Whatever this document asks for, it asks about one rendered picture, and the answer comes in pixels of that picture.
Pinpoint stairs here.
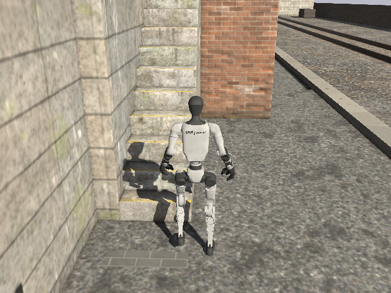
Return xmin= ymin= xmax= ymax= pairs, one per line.
xmin=119 ymin=0 xmax=201 ymax=222

